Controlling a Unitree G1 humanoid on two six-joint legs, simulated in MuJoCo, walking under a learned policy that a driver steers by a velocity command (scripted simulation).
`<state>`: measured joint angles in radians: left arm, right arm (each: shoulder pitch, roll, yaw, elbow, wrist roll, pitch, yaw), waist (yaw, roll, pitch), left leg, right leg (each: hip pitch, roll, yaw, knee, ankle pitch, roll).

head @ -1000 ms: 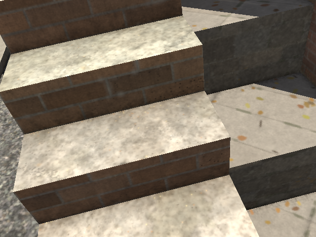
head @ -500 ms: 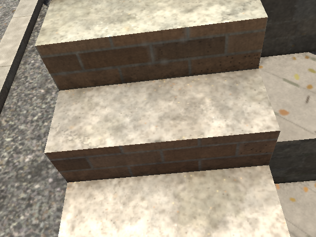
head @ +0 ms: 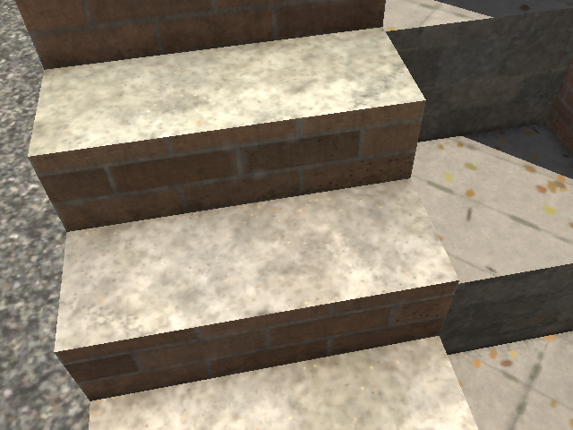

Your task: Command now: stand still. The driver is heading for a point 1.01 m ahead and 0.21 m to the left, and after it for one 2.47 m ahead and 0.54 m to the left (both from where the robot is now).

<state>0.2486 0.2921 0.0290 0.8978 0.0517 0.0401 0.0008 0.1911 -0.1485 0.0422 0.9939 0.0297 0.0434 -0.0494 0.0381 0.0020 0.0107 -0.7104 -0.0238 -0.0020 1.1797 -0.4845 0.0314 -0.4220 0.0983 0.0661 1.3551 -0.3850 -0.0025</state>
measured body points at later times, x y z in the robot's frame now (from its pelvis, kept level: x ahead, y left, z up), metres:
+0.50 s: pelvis +0.00 -0.04 -0.08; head -0.01 -0.07 +0.37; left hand -0.05 +0.15 -0.23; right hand +0.18 -0.23 -0.19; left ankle -0.01 +0.04 -0.64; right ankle -0.11 -0.14 -0.83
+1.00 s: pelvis +0.03 -0.10 +0.01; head +0.04 -0.11 +0.46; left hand +0.18 +0.11 -0.09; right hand +0.14 -0.32 -0.12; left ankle -0.02 +0.04 -0.61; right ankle -0.01 -0.20 -0.68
